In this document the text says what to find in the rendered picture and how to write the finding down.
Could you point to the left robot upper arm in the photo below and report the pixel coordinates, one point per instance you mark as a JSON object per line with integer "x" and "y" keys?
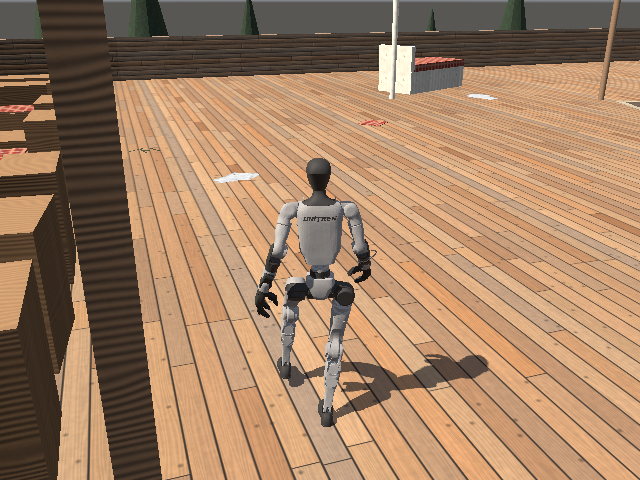
{"x": 287, "y": 212}

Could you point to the left robot forearm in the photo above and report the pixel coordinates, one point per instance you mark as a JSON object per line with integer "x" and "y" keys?
{"x": 269, "y": 272}

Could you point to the robot torso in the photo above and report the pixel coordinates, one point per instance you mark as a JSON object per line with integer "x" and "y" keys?
{"x": 319, "y": 234}

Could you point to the right robot forearm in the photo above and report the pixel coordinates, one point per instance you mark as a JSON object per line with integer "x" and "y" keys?
{"x": 364, "y": 259}

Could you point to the left robot hand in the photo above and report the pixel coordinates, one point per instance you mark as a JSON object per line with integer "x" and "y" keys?
{"x": 260, "y": 302}

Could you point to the right robot hand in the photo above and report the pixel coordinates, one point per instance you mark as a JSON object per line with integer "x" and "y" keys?
{"x": 365, "y": 275}

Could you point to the right robot upper arm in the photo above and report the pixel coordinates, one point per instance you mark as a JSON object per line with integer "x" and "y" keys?
{"x": 351, "y": 211}

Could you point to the robot left thigh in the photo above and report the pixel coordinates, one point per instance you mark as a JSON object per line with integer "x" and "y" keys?
{"x": 295, "y": 291}

